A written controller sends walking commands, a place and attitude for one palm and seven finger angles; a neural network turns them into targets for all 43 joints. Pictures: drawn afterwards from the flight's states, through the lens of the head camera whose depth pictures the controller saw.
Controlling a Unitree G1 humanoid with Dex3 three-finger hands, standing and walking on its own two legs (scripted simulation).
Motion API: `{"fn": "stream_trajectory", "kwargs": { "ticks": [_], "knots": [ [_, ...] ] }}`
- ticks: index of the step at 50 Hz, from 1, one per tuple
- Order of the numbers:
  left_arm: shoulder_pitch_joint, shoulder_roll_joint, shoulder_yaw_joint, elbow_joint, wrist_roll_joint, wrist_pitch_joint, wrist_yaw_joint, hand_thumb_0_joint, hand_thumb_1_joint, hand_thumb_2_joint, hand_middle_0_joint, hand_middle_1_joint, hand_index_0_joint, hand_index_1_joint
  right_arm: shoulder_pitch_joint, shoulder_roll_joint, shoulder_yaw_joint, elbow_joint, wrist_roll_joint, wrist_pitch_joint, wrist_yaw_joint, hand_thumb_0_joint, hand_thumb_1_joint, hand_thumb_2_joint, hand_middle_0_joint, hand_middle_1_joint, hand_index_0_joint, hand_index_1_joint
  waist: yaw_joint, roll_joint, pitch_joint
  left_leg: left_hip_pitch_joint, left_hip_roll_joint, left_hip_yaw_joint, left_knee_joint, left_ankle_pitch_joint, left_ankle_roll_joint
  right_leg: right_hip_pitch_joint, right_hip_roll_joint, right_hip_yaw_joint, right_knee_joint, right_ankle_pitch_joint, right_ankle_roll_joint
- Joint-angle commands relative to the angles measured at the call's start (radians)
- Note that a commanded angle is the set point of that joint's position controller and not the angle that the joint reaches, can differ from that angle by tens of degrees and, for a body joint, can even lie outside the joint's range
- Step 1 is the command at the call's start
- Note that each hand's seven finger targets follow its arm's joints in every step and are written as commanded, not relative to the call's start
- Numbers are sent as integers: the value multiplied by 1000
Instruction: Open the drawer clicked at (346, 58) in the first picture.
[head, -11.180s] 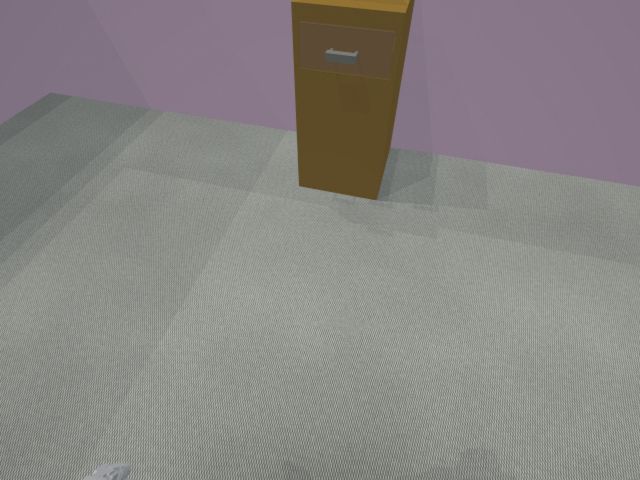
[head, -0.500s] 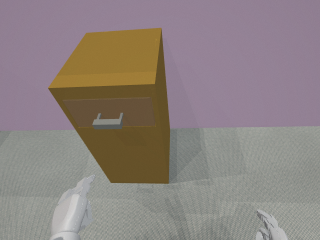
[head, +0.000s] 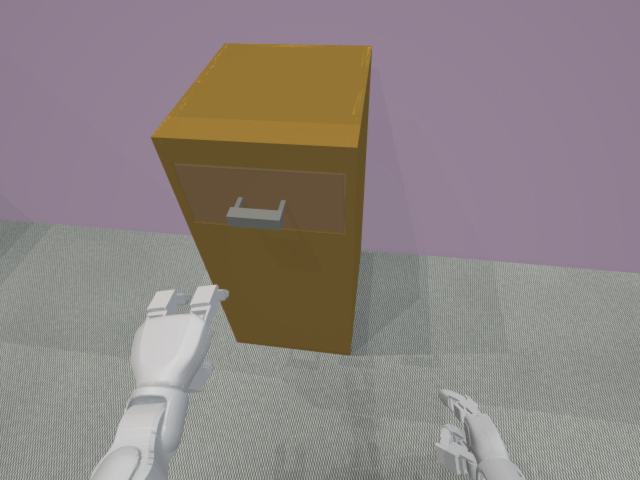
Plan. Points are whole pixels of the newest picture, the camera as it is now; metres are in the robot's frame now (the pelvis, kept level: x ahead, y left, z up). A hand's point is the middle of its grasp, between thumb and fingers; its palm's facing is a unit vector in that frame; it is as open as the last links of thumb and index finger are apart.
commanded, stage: raise the hand with hooked fingers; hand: left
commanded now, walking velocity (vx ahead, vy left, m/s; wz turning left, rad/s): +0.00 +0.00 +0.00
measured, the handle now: (258, 210) +0.61 +0.21 -0.06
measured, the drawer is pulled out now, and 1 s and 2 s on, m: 0.00 0.00 0.00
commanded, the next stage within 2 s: move the hooked fingers above the handle in 1.16 s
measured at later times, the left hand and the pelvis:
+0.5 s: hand (178, 297) +0.31 +0.23 +0.07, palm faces +0.06 -0.10 -0.99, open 13.2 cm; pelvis +0.02 +0.01 +0.02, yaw -1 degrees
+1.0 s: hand (177, 256) +0.35 +0.23 +0.10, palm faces -0.01 -0.09 -1.00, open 13.8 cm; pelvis +0.05 +0.00 +0.03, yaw +0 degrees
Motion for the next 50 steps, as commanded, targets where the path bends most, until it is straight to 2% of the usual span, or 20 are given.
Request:
{"fn": "stream_trajectory", "kwargs": {
  "ticks": [1,3,5,6,7,10,15,19,23,27,31,32,34,36,38,40,42,46,49,50],
  "knots": [
    [-106,132,99,-183,13,-23,-4,0,13,520,-263,-870,-263,-870,-130,-151,-69,-164,4,-44,-16,0,-900,-900,200,300,200,300,8,-53,-134,94,-26,-30,-200,35,17,89,23,39,-203,-30,-29],
    [-126,151,120,-226,21,-36,8,0,-33,500,-267,-900,-267,-900,-123,-151,-73,-168,4,-44,-13,0,-900,-900,200,300,200,300,16,-30,-159,117,-25,-29,-210,58,15,106,24,43,-198,-14,-32],
    [-137,169,144,-252,15,-43,24,0,-80,480,-270,-930,-270,-930,-115,-154,-81,-166,4,-46,-14,0,-900,-900,200,300,200,300,17,-41,-189,135,-26,-29,-209,90,18,126,25,45,-196,24,-32],
    [-155,176,156,-259,10,-42,31,0,-103,470,-272,-945,-272,-945,-120,-157,-83,-167,5,-48,-17,0,-900,-900,200,300,200,300,14,-26,-178,131,-24,-36,-217,88,17,126,26,42,-197,19,-33],
    [-163,182,160,-261,6,-42,40,0,-127,460,-273,-960,-273,-960,-117,-160,-86,-160,6,-49,-17,0,-900,-900,200,300,200,300,9,-38,-173,144,-24,-31,-219,92,18,125,25,48,-205,23,-30],
    [-213,180,146,-259,-15,-32,44,0,-197,430,-278,-1005,-278,-1005,-113,-171,-94,-146,15,-53,-22,0,-900,-900,200,300,200,300,-6,-16,-163,165,-23,-32,-236,87,19,124,23,41,-218,30,-28],
    [-278,178,115,-252,-37,-14,-2,0,-313,380,-287,-1080,-287,-1080,-111,-182,-100,-131,27,-62,-31,0,-900,-900,200,300,200,300,-11,-15,-163,206,-21,-35,-268,109,20,152,21,36,-241,59,-24],
    [-296,212,134,-239,-45,-8,-54,0,-407,340,-293,-1140,-293,-1140,-112,-185,-95,-127,32,-61,-36,0,-900,-900,200,300,200,300,-1,-40,-151,222,-22,-32,-294,147,20,198,19,36,-265,100,-22],
    [-334,256,169,-236,-43,-10,-95,0,-500,300,-300,-1200,-300,-1200,-118,-184,-88,-125,36,-54,-39,0,-900,-900,200,300,200,300,8,-27,-154,248,-24,-23,-313,199,17,244,20,37,-284,153,-21],
    [-387,281,185,-235,-49,-14,-129,0,-500,300,-300,-1200,-300,-1200,-119,-182,-83,-118,39,-50,-39,0,-900,-900,200,300,200,300,6,-15,-159,278,-30,-15,-320,258,17,280,22,39,-302,222,-19],
    [-448,316,207,-227,-66,-24,-166,0,-500,300,-300,-1200,-300,-1200,-121,-184,-79,-111,40,-47,-45,0,-900,-900,200,300,200,300,-1,-34,-172,293,-34,-13,-325,291,20,314,21,41,-319,275,-14],
    [-457,312,197,-217,-72,-25,-177,0,-500,300,-300,-1200,-300,-1200,-122,-183,-75,-109,44,-45,-46,0,-900,-900,200,300,200,300,-3,-30,-164,293,-36,-10,-326,291,21,317,18,41,-324,279,-12],
    [-488,338,210,-222,-77,-35,-196,0,-500,300,-300,-1200,-300,-1200,-119,-186,-75,-104,44,-44,-48,0,-900,-900,200,300,200,300,-3,-17,-193,308,-38,-10,-323,331,21,338,18,40,-322,325,-12],
    [-524,349,219,-217,-89,-44,-216,0,-500,300,-300,-1200,-300,-1200,-121,-189,-76,-101,45,-40,-49,0,-900,-900,200,300,200,300,-11,-8,-182,312,-37,-12,-328,336,19,335,19,34,-329,325,-12],
    [-536,374,232,-209,-103,-57,-234,0,-500,300,-300,-1200,-300,-1200,-111,-191,-76,-100,46,-41,-51,0,-900,-900,200,300,200,300,-6,-27,-194,316,-40,-13,-329,355,24,358,16,36,-334,357,-9],
    [-476,340,215,-175,-114,-63,-258,0,-500,300,-300,-1200,-300,-1200,-103,-193,-80,-102,47,-36,-47,0,-900,-900,200,300,200,300,-2,-54,-181,302,-42,-7,-325,371,25,360,16,35,-333,389,-6],
    [-449,336,216,-191,-123,-78,-272,0,-500,300,-300,-1200,-300,-1200,-99,-197,-82,-106,48,-33,-37,0,-900,-900,200,300,200,300,2,-43,-192,301,-41,-8,-325,388,22,368,15,34,-328,401,-7],
    [-436,368,259,-233,-129,-111,-264,0,-500,300,-300,-1200,-300,-1200,-92,-204,-90,-113,42,-30,-33,0,-900,-900,200,300,200,300,8,-59,-213,294,-42,-8,-317,406,24,374,15,35,-320,426,-6],
    [-445,386,284,-257,-121,-131,-230,0,-500,300,-300,-1200,-300,-1200,-85,-202,-95,-109,43,-30,-32,0,-900,-900,200,300,200,300,14,-49,-240,294,-44,-8,-310,413,24,373,11,42,-310,436,-5],
    [-456,388,285,-261,-115,-133,-217,0,-500,300,-300,-1200,-300,-1200,-86,-202,-97,-107,44,-29,-32,0,-900,-900,200,300,200,300,11,-28,-244,296,-45,-7,-305,414,24,363,12,43,-307,432,-7]
  ]
}}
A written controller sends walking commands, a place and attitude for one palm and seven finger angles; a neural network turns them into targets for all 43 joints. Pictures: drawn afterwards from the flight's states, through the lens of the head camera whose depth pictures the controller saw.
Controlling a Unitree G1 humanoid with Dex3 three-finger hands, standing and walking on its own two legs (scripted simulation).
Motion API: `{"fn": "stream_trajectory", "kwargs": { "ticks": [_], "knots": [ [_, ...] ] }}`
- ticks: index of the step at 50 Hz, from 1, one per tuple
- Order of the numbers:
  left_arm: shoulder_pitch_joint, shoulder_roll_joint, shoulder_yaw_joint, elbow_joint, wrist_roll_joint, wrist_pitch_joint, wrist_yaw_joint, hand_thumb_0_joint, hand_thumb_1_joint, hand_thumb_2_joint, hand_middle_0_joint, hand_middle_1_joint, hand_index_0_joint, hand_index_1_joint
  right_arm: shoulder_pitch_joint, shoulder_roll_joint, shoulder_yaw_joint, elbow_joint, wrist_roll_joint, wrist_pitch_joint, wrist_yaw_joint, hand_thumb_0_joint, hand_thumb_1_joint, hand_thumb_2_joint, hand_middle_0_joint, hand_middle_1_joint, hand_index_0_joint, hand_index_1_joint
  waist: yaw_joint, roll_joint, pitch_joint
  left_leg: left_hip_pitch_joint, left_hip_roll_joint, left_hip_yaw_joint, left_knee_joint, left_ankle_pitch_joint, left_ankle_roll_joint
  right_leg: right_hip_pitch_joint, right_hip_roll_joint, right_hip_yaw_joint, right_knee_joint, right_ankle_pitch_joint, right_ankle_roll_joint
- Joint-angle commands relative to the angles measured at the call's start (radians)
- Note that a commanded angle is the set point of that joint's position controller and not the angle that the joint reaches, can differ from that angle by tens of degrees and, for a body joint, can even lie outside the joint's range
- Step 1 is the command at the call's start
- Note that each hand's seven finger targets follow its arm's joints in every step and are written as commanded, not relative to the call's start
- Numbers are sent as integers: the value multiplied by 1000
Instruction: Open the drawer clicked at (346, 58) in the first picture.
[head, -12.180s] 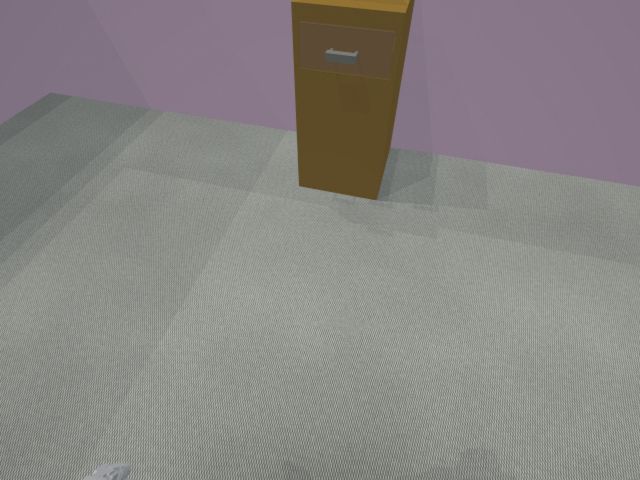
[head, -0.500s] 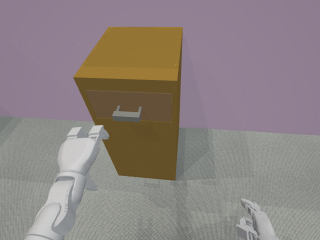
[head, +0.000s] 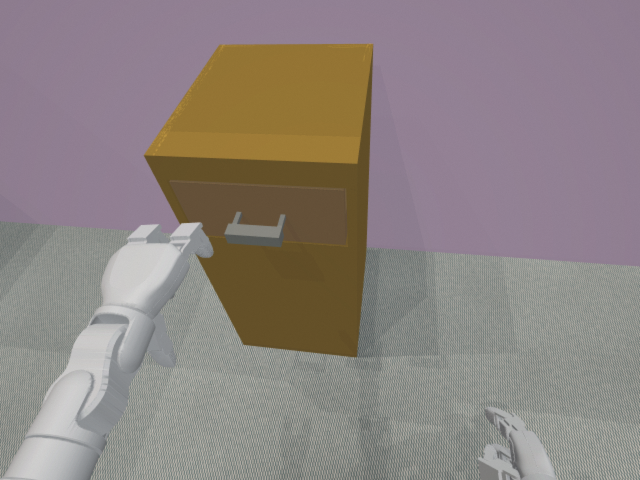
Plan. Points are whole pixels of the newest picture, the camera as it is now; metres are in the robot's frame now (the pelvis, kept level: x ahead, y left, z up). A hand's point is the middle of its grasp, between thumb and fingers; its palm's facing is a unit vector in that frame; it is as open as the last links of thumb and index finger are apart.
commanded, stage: raise the hand with hooked fingers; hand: left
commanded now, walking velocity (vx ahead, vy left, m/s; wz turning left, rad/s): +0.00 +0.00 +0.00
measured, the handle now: (257, 226) +0.56 +0.21 -0.09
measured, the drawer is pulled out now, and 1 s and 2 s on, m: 0.00 0.00 0.00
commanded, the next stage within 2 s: move the hooked fingers above the handle in 0.16 s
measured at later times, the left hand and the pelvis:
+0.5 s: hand (184, 289) +0.32 +0.23 +0.05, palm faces -0.01 -0.06 -1.00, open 13.8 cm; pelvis -0.01 +0.00 +0.00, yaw +1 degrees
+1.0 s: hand (215, 263) +0.39 +0.21 +0.02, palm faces -0.03 -0.02 -1.00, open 13.8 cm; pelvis -0.01 +0.00 -0.01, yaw -1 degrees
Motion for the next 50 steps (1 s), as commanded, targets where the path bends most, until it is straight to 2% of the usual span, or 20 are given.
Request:
{"fn": "stream_trajectory", "kwargs": {
  "ticks": [1,6,14,15,19,21,23,25,27,28,29,30,33,36,39,40,42,45,48,50],
  "knots": [
    [-253,234,171,-224,4,-22,93,0,-500,300,-300,-1200,-300,-1200,-104,-94,-41,-149,3,-44,-6,0,-900,-900,200,300,200,300,10,-50,-302,66,-37,-15,-22,325,18,146,10,34,-35,340,-18],
    [-253,218,155,-210,12,6,127,0,-500,300,-300,-1200,-300,-1200,-100,-96,-49,-138,9,-40,-3,0,-900,-900,200,300,200,300,2,-36,-321,76,-35,-15,-12,353,17,134,14,29,-22,351,-20],
    [-238,205,121,-170,8,39,87,0,-500,300,-300,-1200,-300,-1200,-105,-100,-42,-138,12,-27,-8,0,-900,-900,200,300,200,300,-5,-69,-279,68,-31,-13,-22,315,21,113,16,22,-29,311,-15],
    [-253,172,90,-154,6,37,81,0,-500,300,-300,-1200,-300,-1200,-100,-98,-40,-138,13,-27,-9,0,-900,-900,200,300,200,300,-12,-86,-264,63,-30,-14,-22,306,22,98,16,17,-30,305,-14],
    [-366,178,78,-80,24,15,81,0,-500,300,-300,-1200,-300,-1200,-83,-99,-40,-125,14,-26,-16,0,-900,-900,200,300,200,300,-29,-94,-232,36,-33,-10,-15,225,22,44,19,19,-36,222,-14],
    [-463,162,52,-53,34,-2,93,0,-500,300,-300,-1200,-300,-1200,-68,-96,-42,-122,13,-33,-21,0,-900,-900,200,300,200,300,-44,-89,-246,35,-36,-12,-5,193,24,18,20,18,-34,184,-14],
    [-503,198,82,-19,56,-19,114,0,-500,300,-300,-1200,-300,-1200,-49,-94,-47,-110,10,-35,-24,0,-900,-900,200,300,200,300,-32,-48,-303,45,-38,-15,10,223,23,25,21,22,-13,206,-21],
    [-528,170,63,-14,62,-29,132,0,-500,300,-300,-1200,-300,-1200,-36,-88,-55,-109,8,-37,-21,0,-900,-900,200,300,200,300,-31,-22,-356,62,-38,-16,28,267,21,25,22,20,8,244,-24],
    [-557,153,48,53,62,-20,146,0,-500,300,-300,-1200,-300,-1200,-24,-89,-54,-102,12,-34,-19,0,-900,-900,200,300,200,300,-42,-23,-327,33,-37,-21,31,244,18,-1,24,12,13,219,-25],
    [-561,163,61,111,62,-12,150,0,-500,300,-300,-1200,-300,-1200,-15,-92,-56,-95,14,-32,-22,0,-900,-900,200,300,200,300,-45,-63,-303,10,-37,-13,33,221,22,-9,25,14,8,211,-21],
    [-584,185,74,149,70,-7,155,0,-500,300,-300,-1200,-300,-1200,-9,-98,-55,-90,16,-29,-24,0,-900,-900,200,300,200,300,-43,-73,-307,-12,-39,-13,34,215,22,-6,26,16,14,211,-22],
    [-608,167,52,169,75,-2,157,0,-500,300,-300,-1200,-300,-1200,-6,-97,-56,-91,16,-28,-24,0,-900,-900,200,300,200,300,-46,-72,-314,-17,-40,-10,37,219,22,-7,24,16,18,220,-22],
    [-614,202,85,207,82,4,163,0,-500,300,-300,-1200,-300,-1200,18,-104,-65,-93,15,-24,-24,0,-900,-900,200,300,200,300,-37,-69,-378,-23,-42,-3,52,256,26,29,24,26,33,269,-23],
    [-618,170,68,244,74,-2,158,0,-500,300,-300,-1200,-300,-1200,36,-106,-73,-97,17,-21,-24,0,-900,-900,200,300,200,300,-47,-98,-385,-42,-40,-4,59,273,29,33,27,24,39,294,-21],
    [-637,184,73,259,82,-23,163,0,-500,300,-300,-1200,-300,-1200,60,-111,-79,-92,16,-18,-22,0,-900,-900,200,300,200,300,-49,-75,-383,-47,-37,0,67,273,29,8,27,26,48,291,-22],
    [-646,162,55,258,84,-29,167,0,-500,300,-300,-1200,-300,-1200,67,-111,-81,-93,15,-18,-21,0,-900,-900,200,300,200,300,-56,-71,-386,-44,-37,1,72,278,30,-2,28,26,49,295,-23],
    [-663,179,77,264,86,-44,185,0,-500,300,-300,-1200,-300,-1200,82,-113,-89,-89,14,-21,-19,0,-900,-900,200,300,200,300,-58,-69,-392,-50,-35,0,76,266,31,-9,28,29,51,279,-22],
    [-732,187,79,344,98,-47,212,0,-500,300,-300,-1200,-300,-1200,107,-118,-91,-69,16,-19,-23,0,-900,-900,200,300,200,300,-78,-99,-365,-93,-37,5,84,226,33,-40,29,29,54,255,-18],
    [-816,214,90,388,118,-55,242,0,-500,300,-300,-1200,-300,-1200,131,-121,-98,-51,14,-24,-25,0,-900,-900,200,300,200,300,-89,-58,-405,-87,-38,6,97,215,35,-63,29,32,63,236,-21],
    [-847,204,79,408,125,-59,257,0,-500,300,-300,-1200,-300,-1200,149,-119,-103,-44,11,-25,-24,0,-900,-900,200,300,200,300,-94,-33,-448,-75,-39,6,111,244,34,-67,32,33,75,259,-24]
  ]
}}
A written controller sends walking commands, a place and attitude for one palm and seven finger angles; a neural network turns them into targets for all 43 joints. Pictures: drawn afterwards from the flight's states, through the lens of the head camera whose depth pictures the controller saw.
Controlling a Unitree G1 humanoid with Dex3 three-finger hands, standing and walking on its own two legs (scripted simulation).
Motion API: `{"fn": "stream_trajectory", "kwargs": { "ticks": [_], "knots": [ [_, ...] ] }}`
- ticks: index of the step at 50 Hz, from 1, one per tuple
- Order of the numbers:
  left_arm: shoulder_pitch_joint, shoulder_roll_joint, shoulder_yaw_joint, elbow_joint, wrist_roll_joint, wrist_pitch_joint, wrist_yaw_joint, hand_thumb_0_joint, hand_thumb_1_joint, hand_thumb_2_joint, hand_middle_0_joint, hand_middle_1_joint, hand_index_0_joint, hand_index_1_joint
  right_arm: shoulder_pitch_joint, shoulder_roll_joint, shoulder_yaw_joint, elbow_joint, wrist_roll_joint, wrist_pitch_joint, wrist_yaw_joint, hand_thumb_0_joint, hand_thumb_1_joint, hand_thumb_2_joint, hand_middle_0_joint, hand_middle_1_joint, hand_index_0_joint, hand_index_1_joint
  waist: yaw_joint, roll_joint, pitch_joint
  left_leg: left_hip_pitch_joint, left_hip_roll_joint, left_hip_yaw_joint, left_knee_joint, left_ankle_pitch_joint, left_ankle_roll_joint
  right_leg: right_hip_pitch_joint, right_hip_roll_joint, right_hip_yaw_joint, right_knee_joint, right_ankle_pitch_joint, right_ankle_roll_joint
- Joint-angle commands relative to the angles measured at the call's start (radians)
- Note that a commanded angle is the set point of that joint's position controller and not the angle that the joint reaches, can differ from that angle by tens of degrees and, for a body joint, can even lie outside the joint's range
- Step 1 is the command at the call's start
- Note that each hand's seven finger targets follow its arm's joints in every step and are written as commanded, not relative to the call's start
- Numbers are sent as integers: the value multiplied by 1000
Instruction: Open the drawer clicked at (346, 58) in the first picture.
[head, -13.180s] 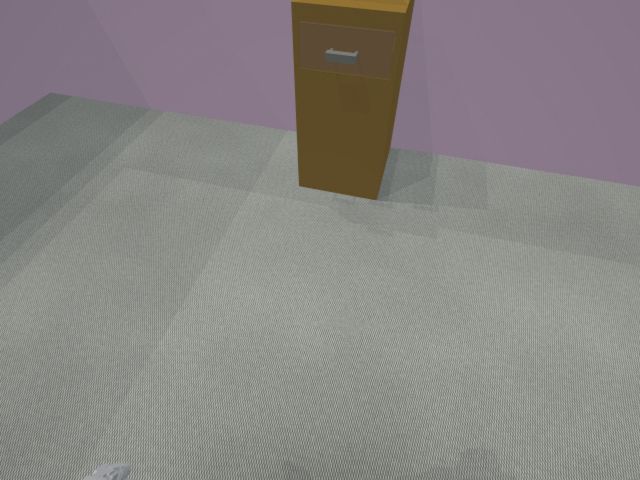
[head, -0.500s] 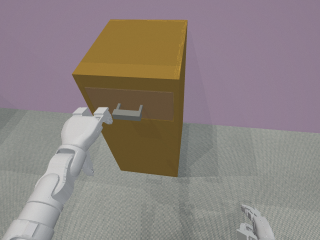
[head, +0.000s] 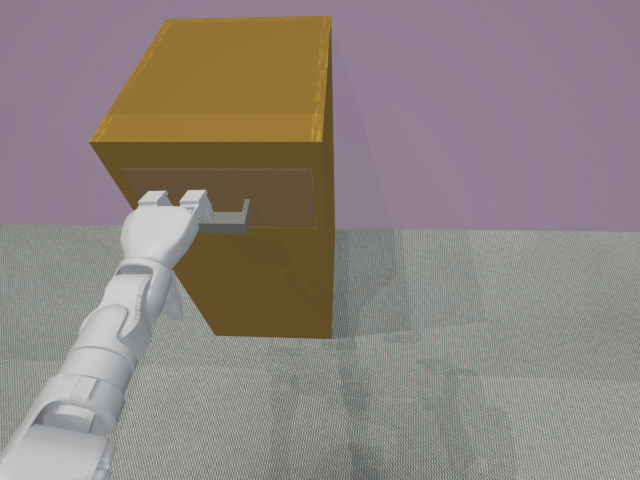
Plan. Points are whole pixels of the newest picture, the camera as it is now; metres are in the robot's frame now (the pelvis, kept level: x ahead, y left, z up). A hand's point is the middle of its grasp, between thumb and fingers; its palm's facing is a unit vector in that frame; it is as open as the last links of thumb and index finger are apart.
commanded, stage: move the hooked fingers above the handle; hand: left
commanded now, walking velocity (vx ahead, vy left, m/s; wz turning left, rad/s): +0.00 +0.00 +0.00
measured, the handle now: (220, 213) +0.57 +0.22 -0.08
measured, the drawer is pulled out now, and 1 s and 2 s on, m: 0.00 0.00 0.00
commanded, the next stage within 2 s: lower the fingers behind the handle in 1.48 s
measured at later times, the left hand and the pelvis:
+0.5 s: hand (193, 230) +0.46 +0.22 +0.01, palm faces -0.06 -0.01 -1.00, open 13.8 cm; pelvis -0.01 +0.01 -0.02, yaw -1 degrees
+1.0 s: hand (204, 220) +0.50 +0.22 -0.02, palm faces -0.08 -0.03 -1.00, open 13.8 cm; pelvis +0.00 +0.02 -0.03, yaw -2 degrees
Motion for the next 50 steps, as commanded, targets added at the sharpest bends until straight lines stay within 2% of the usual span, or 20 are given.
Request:
{"fn": "stream_trajectory", "kwargs": {
  "ticks": [1,6,10,14,17,19,22,23,26,28,29,31,33,35,38,41,43,46,48,50],
  "knots": [
    [-471,230,102,-147,6,-5,81,0,-500,300,-300,-1200,-300,-1200,18,-117,-48,-98,-3,-38,-8,0,-900,-900,200,300,200,300,-19,-12,-388,141,-47,-11,-28,299,34,147,29,16,-59,300,-20],
    [-539,234,86,27,7,10,80,0,-500,300,-300,-1200,-300,-1200,51,-129,-45,-80,2,-41,-10,0,-900,-900,200,300,200,300,-53,-68,-310,59,-48,-6,-23,209,40,94,29,18,-74,234,-12],
    [-610,264,94,55,22,-11,82,0,-500,300,-300,-1200,-300,-1200,92,-129,-47,-77,-6,-43,-12,0,-900,-900,200,300,200,300,-54,-31,-407,67,-47,-8,4,237,41,93,28,25,-45,262,-12],
    [-601,281,117,132,24,-27,90,0,-500,300,-300,-1200,-300,-1200,119,-133,-49,-69,-11,-43,-9,0,-900,-900,200,300,200,300,-62,-45,-398,21,-45,-6,32,251,41,67,32,23,-25,285,-10],
    [-669,268,96,165,32,-24,107,0,-500,300,-300,-1200,-300,-1200,142,-137,-48,-61,-14,-46,-3,0,-900,-900,200,300,200,300,-85,-29,-380,-10,-43,-13,48,223,42,12,36,20,-15,245,-12],
    [-695,304,120,168,42,-23,122,0,-500,300,-300,-1200,-300,-1200,157,-142,-51,-56,-20,-45,-2,0,-900,-900,200,300,200,300,-88,-23,-443,-3,-42,-14,68,237,42,10,38,21,3,256,-10],
    [-742,294,110,188,39,-23,130,0,-500,300,-300,-1200,-300,-1200,181,-144,-55,-46,-26,-48,3,0,-900,-900,200,300,200,300,-105,0,-475,-3,-40,-20,90,259,42,-12,43,19,21,267,-11],
    [-723,328,137,221,43,-17,132,0,-500,300,-300,-1200,-300,-1200,184,-149,-54,-38,-26,-46,2,0,-900,-900,200,300,200,300,-99,-8,-467,-22,-39,-19,97,251,42,-25,43,19,26,258,-10],
    [-818,287,91,248,48,-9,138,0,-500,300,-300,-1200,-300,-1200,202,-151,-52,-25,-29,-49,4,0,-900,-900,200,300,200,300,-138,-1,-442,-32,-33,-33,109,230,41,-94,48,7,34,213,-11],
    [-826,325,114,256,49,-10,137,0,-500,300,-300,-1200,-300,-1200,221,-160,-53,-20,-32,-51,5,0,-900,-900,200,300,200,300,-132,24,-494,-17,-32,-37,125,245,40,-105,50,7,51,215,-12],
    [-855,305,95,246,50,-12,137,0,-500,300,-300,-1200,-300,-1200,229,-159,-54,-19,-35,-51,6,0,-900,-900,200,300,200,300,-141,50,-511,-1,-30,-40,135,267,38,-123,51,6,59,226,-12],
    [-862,282,86,287,46,-9,135,0,-500,300,-300,-1200,-300,-1200,242,-159,-55,-7,-40,-51,10,0,-900,-900,200,300,200,300,-157,22,-492,-10,-25,-50,149,284,37,-152,56,-3,65,223,-12],
    [-867,314,106,300,46,-8,135,0,-500,300,-300,-1200,-300,-1200,258,-168,-51,-2,-43,-50,13,0,-900,-900,200,300,200,300,-146,55,-513,-14,-22,-54,158,290,34,-171,56,-5,81,216,-13],
    [-887,340,119,308,57,-1,141,0,-500,300,-300,-1200,-300,-1200,264,-172,-50,4,-47,-46,15,0,-900,-900,200,300,200,300,-153,59,-530,-20,-18,-57,176,309,32,-190,58,-8,97,222,-13],
    [-888,337,118,337,64,14,147,0,-500,300,-300,-1200,-300,-1200,274,-174,-47,8,-53,-42,20,0,-900,-900,200,300,200,300,-155,73,-527,-28,-13,-62,192,329,28,-219,62,-14,114,223,-14],
    [-859,365,152,286,57,19,145,0,-500,300,-300,-1200,-300,-1200,275,-174,-47,-4,-56,-32,25,0,-900,-900,200,300,200,300,-126,85,-623,12,-9,-61,199,417,24,-164,64,-14,129,289,-14],
    [-830,347,143,264,56,24,140,0,-500,300,-300,-1200,-300,-1200,278,-171,-50,-5,-54,-25,28,0,-900,-900,200,300,200,300,-120,114,-615,52,1,-64,199,470,17,-174,66,-17,121,298,-13],
    [-785,326,137,276,42,32,129,0,-500,300,-300,-1200,-300,-1200,270,-171,-49,-4,-49,-15,29,0,-900,-900,200,300,200,300,-122,44,-570,21,2,-58,183,435,24,-141,66,-16,100,297,-11],
    [-803,347,140,246,45,22,126,0,-500,300,-300,-1200,-300,-1200,272,-172,-49,1,-46,-12,23,0,-900,-900,200,300,200,300,-123,57,-554,19,1,-57,169,404,25,-136,63,-15,91,285,-11],
    [-807,328,125,235,43,10,127,0,-500,300,-300,-1200,-300,-1200,264,-169,-50,2,-44,-12,20,0,-900,-900,200,300,200,300,-129,51,-517,13,0,-55,158,363,28,-145,63,-13,77,255,-11]
  ]
}}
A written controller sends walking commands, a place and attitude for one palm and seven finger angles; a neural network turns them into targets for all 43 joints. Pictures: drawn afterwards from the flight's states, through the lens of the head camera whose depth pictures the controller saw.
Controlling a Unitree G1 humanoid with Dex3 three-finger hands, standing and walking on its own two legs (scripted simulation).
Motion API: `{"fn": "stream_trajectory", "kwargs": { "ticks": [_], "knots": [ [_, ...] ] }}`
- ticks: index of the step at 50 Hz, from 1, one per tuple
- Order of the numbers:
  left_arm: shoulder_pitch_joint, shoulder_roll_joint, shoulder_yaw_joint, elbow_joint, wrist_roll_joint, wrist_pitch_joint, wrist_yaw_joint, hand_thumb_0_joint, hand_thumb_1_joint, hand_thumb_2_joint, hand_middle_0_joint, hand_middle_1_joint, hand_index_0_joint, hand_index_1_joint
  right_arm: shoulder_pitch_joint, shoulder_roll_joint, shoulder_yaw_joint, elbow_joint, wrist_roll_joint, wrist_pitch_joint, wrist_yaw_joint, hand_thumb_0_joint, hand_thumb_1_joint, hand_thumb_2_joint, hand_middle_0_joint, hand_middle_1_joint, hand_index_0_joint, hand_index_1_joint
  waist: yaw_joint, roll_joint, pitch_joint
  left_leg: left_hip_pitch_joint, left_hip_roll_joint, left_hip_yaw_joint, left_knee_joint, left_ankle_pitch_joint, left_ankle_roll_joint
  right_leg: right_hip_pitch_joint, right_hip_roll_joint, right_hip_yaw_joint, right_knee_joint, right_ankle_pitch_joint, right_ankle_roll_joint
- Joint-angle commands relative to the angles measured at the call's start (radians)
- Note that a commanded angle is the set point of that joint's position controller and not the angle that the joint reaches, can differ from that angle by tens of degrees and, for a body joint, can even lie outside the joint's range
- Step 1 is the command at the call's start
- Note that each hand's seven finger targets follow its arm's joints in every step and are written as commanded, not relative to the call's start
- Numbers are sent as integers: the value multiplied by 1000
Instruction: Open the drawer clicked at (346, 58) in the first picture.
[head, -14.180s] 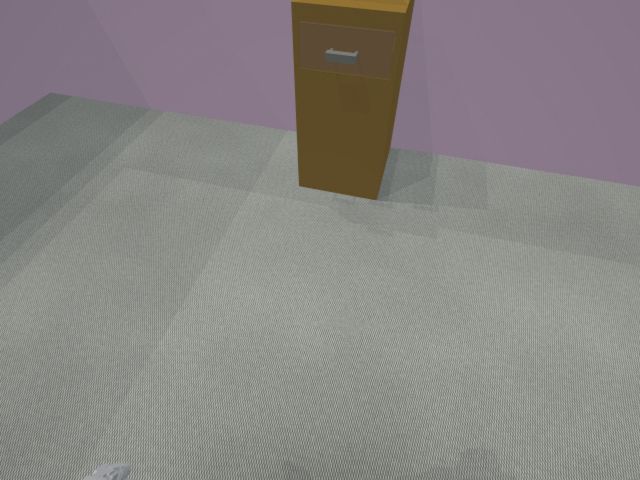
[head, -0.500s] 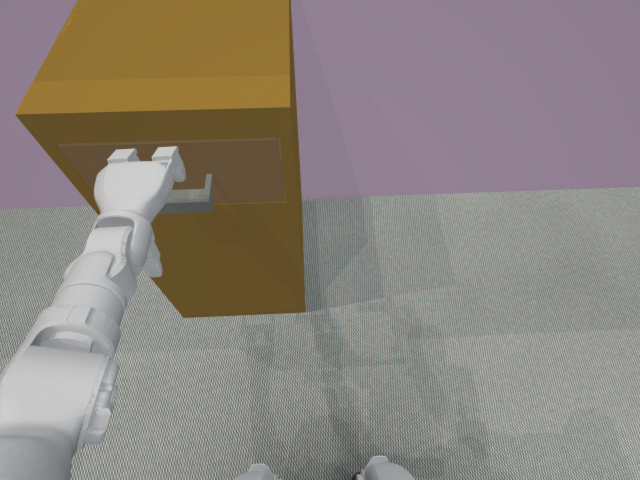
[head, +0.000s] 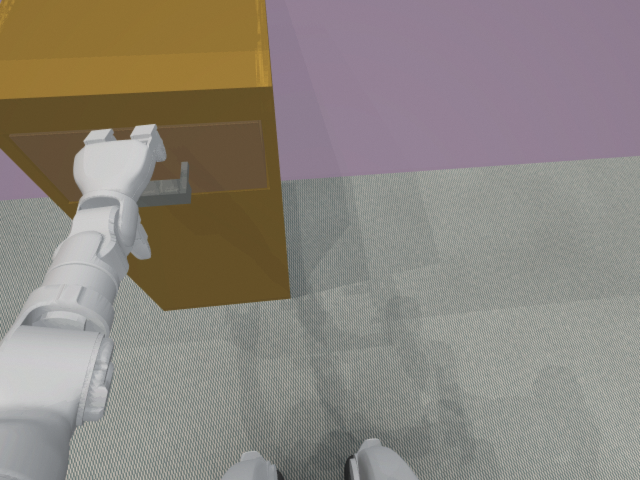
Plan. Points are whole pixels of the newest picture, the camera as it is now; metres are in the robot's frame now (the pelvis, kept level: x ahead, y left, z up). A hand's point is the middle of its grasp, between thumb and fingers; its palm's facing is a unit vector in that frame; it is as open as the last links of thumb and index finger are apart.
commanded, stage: move the hooked fingers above the handle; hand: left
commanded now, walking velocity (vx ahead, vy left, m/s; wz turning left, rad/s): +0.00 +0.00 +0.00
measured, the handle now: (154, 181) +0.56 +0.22 -0.05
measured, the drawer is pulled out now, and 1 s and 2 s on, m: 0.00 0.00 0.00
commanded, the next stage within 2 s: lower the fingers behind the handle in 0.48 s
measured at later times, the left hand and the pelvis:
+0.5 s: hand (139, 191) +0.50 +0.21 +0.01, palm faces -0.08 -0.04 -1.00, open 13.8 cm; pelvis +0.00 -0.01 +0.00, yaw +1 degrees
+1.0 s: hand (141, 204) +0.50 +0.22 -0.02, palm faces -0.08 -0.04 -1.00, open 13.8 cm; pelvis +0.00 -0.01 -0.01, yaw +1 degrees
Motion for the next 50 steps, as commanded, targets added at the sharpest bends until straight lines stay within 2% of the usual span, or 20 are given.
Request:
{"fn": "stream_trajectory", "kwargs": {
  "ticks": [1,2,5,9,12,16,17,20,21,22,26,29,31,35,37,41,43,45,47,50],
  "knots": [
    [-428,235,39,-226,-15,-19,44,0,-500,300,-300,-1200,-300,-1200,130,-182,-65,-50,3,-11,-23,0,-900,-900,200,300,200,300,1,34,-442,393,-24,-71,-86,473,-1,185,42,-29,-88,301,-41],
    [-445,240,38,-244,-14,-29,47,0,-500,300,-300,-1200,-300,-1200,138,-183,-67,-48,2,-12,-23,0,-900,-900,200,300,200,300,0,52,-460,404,-24,-74,-86,473,-2,184,41,-29,-86,297,-41],
    [-466,215,16,-209,-11,-31,58,0,-500,300,-300,-1200,-300,-1200,136,-180,-67,-39,4,-18,-25,0,-900,-900,200,300,200,300,-21,39,-397,389,-26,-76,-89,427,-1,147,41,-33,-96,258,-41],
    [-497,198,-3,-175,-9,-20,67,0,-500,300,-300,-1200,-300,-1200,138,-178,-64,-38,3,-22,-24,0,-900,-900,200,300,200,300,-32,48,-413,394,-30,-80,-81,423,-2,131,42,-35,-90,253,-42],
    [-484,215,9,-156,-10,-10,60,0,-500,300,-300,-1200,-300,-1200,139,-180,-63,-42,1,-21,-24,0,-900,-900,200,300,200,300,-24,67,-441,400,-34,-75,-70,459,-4,146,40,-31,-81,286,-42],
    [-482,205,1,-138,-17,1,46,0,-500,300,-300,-1200,-300,-1200,132,-177,-56,-53,3,-18,-25,0,-900,-900,200,300,200,300,-30,29,-429,365,-37,-66,-66,451,2,174,41,-27,-84,314,-39],
    [-476,240,20,-146,-10,-1,44,0,-500,300,-300,-1200,-300,-1200,133,-182,-56,-55,4,-17,-28,0,-900,-900,200,300,200,300,-21,40,-442,360,-38,-64,-64,452,1,184,38,-23,-77,322,-38],
    [-460,235,22,-168,-8,-10,41,0,-500,300,-300,-1200,-300,-1200,128,-178,-57,-62,1,-16,-27,0,-900,-900,200,300,200,300,-14,55,-461,376,-37,-59,-57,483,0,191,39,-23,-73,343,-38],
    [-466,276,56,-194,-13,-20,41,0,-500,300,-300,-1200,-300,-1200,125,-180,-56,-63,0,-15,-29,0,-900,-900,200,300,200,300,-3,53,-484,374,-37,-60,-56,497,0,213,37,-20,-65,359,-39],
    [-437,272,52,-184,-13,-19,42,0,-500,300,-300,-1200,-300,-1200,126,-180,-55,-67,0,-13,-28,0,-900,-900,200,300,200,300,2,67,-487,365,-41,-54,-56,491,1,222,38,-18,-67,364,-38],
    [-436,295,68,-183,-13,-16,51,0,-500,300,-300,-1200,-300,-1200,117,-182,-52,-62,2,-11,-31,0,-900,-900,200,300,200,300,-3,26,-456,319,-41,-50,-59,460,6,235,36,-15,-69,367,-36],
    [-453,274,41,-196,-10,-18,48,0,-500,300,-300,-1200,-300,-1200,129,-181,-57,-58,5,-13,-33,0,-900,-900,200,300,200,300,-11,45,-470,339,-42,-47,-59,459,5,232,35,-13,-76,366,-34],
    [-435,240,24,-161,-21,-21,37,0,-500,300,-300,-1200,-300,-1200,134,-180,-60,-48,5,-15,-33,0,-900,-900,200,300,200,300,-25,10,-453,333,-41,-52,-56,452,7,219,37,-14,-82,357,-33],
    [-421,257,28,-156,-16,-49,21,0,-500,300,-300,-1200,-300,-1200,145,-182,-58,-40,3,-18,-36,0,-900,-900,200,300,200,300,-19,29,-454,309,-43,-53,-44,434,7,199,35,-12,-66,344,-35],
    [-446,240,17,-162,-12,-68,26,0,-500,300,-300,-1200,-300,-1200,151,-179,-60,-33,-1,-21,-36,0,-900,-900,200,300,200,300,-33,44,-446,311,-39,-59,-28,437,6,158,37,-14,-56,333,-35],
    [-440,259,53,-185,-5,-85,54,0,-500,300,-300,-1200,-300,-1200,147,-179,-64,-30,-10,-25,-28,0,-900,-900,200,300,200,300,-16,70,-490,327,-33,-67,-1,483,0,125,39,-19,-20,338,-41],
    [-414,276,73,-184,-3,-76,77,0,-500,300,-300,-1200,-300,-1200,145,-179,-62,-31,-14,-24,-21,0,-900,-900,200,300,200,300,-2,75,-507,307,-35,-62,10,486,0,136,40,-20,-6,351,-40],
    [-391,293,85,-135,0,-48,96,0,-500,300,-300,-1200,-300,-1200,134,-185,-55,-32,-13,-19,-17,0,-900,-900,200,300,200,300,-3,38,-466,240,-40,-53,12,439,3,145,39,-19,-4,340,-37],
    [-419,328,97,-136,5,-27,108,0,-500,300,-300,-1200,-300,-1200,128,-190,-50,-34,-12,-15,-16,0,-900,-900,200,300,200,300,-3,49,-476,214,-43,-51,15,415,4,154,36,-15,4,336,-36],
    [-454,329,81,-141,15,-8,105,0,-500,300,-300,-1200,-300,-1200,127,-192,-51,-36,-9,-19,-20,0,-900,-900,200,300,200,300,-19,48,-498,220,-42,-54,25,401,6,144,37,-14,8,329,-33]
  ]
}}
